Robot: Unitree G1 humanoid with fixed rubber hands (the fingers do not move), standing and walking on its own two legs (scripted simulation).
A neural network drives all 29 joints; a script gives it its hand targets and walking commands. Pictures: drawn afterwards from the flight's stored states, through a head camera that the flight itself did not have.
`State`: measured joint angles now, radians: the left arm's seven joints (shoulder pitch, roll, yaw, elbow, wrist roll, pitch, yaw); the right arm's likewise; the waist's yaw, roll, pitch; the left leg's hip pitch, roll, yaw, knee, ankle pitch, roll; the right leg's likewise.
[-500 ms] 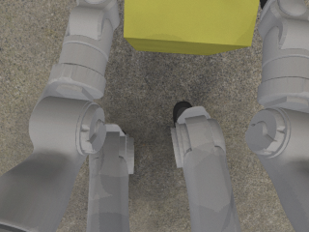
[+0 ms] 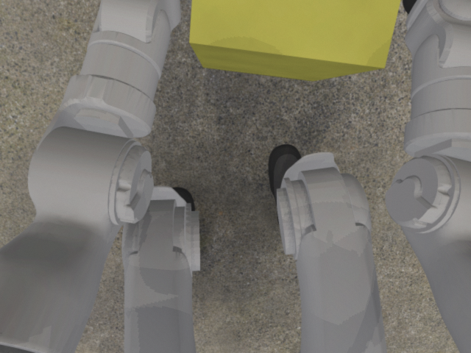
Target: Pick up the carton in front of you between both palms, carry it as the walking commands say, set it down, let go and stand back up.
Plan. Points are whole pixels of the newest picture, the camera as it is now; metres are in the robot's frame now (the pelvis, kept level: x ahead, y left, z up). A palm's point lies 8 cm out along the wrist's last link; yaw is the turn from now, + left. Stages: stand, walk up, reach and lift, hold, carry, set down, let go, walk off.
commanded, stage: set down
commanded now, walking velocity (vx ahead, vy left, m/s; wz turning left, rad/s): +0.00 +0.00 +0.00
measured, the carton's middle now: out of the picture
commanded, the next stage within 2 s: let go in 1.86 s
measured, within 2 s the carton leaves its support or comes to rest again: neither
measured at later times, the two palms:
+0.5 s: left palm out of the picture +0.57 -0.02 -0.19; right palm out of the picture +0.48 -0.32 -0.19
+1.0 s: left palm out of the picture +0.60 -0.01 -0.15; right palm out of the picture +0.49 -0.36 -0.15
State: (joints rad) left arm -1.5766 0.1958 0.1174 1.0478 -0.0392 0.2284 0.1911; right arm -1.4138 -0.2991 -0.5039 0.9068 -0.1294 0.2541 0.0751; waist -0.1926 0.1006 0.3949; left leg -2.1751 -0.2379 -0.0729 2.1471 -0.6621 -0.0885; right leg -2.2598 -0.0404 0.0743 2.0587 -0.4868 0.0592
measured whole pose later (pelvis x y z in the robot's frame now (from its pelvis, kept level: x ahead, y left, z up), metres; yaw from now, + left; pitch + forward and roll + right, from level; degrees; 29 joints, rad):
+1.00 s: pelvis -0.01 -0.01 -0.01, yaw -2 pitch +34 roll +2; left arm -1.59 0.34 -0.01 0.94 -0.17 0.21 0.17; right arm -1.52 -0.46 -0.36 1.05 0.12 0.12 0.01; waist -0.17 0.05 0.47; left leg -2.11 -0.12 -0.05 2.18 -0.68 -0.08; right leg -2.23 -0.03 0.04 2.09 -0.46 0.01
